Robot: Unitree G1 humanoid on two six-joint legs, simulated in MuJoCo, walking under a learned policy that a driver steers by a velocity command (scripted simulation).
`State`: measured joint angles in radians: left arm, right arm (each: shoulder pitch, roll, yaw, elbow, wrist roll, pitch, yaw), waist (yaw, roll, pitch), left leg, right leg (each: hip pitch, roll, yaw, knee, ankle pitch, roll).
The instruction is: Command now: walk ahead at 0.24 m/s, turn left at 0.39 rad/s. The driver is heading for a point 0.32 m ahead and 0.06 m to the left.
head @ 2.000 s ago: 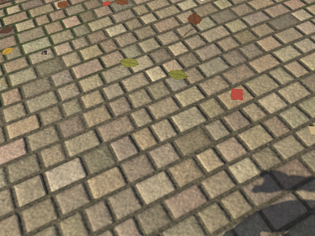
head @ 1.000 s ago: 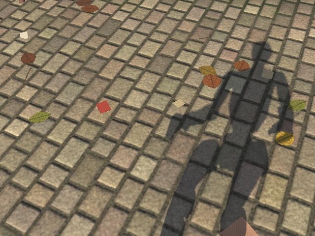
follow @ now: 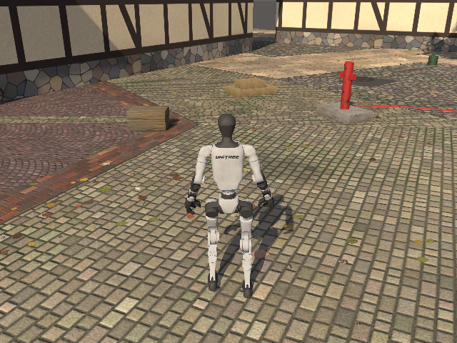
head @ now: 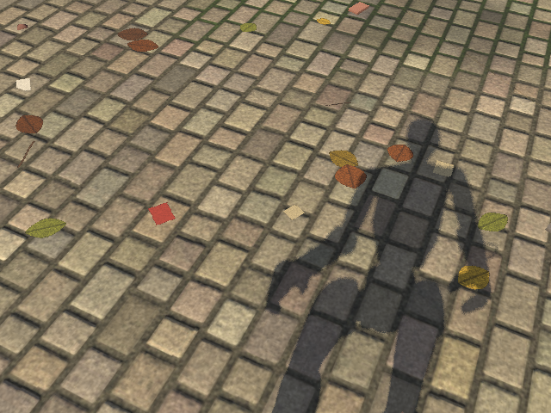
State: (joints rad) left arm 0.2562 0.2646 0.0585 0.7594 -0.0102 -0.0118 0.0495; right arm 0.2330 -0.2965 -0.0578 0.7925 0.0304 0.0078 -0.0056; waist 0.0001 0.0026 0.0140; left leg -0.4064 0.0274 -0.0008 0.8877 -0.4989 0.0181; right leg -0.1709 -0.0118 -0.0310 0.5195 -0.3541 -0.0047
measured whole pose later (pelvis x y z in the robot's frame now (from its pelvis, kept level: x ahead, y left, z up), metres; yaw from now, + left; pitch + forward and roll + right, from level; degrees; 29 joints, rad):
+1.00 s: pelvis +0.30 +0.13 +0.00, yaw +15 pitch -1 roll -1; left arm 0.16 0.23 0.02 0.88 0.01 -0.02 0.00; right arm 0.27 -0.22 -0.02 0.77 -0.02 0.00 -0.03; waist 0.01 -0.01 0.03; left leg -0.23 0.01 -0.04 0.58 -0.33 -0.01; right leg -0.29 0.01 -0.01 0.51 -0.21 0.00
